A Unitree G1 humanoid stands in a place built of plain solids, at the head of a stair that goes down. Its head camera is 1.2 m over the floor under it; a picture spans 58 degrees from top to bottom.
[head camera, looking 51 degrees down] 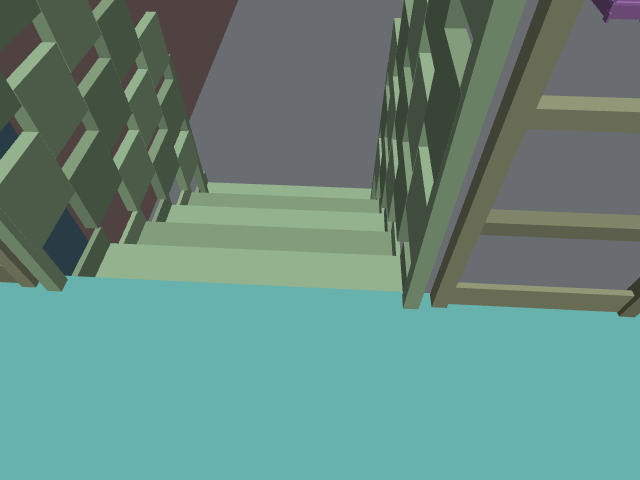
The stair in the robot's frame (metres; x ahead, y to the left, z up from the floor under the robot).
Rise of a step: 0.18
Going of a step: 0.28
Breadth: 1.22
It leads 3 degrees to the right of straight ahead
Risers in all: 6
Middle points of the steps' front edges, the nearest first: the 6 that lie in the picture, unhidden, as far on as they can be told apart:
0.79 0.28 0.00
1.07 0.27 -0.18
1.36 0.25 -0.37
1.64 0.24 -0.55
1.92 0.22 -0.73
2.21 0.20 -0.92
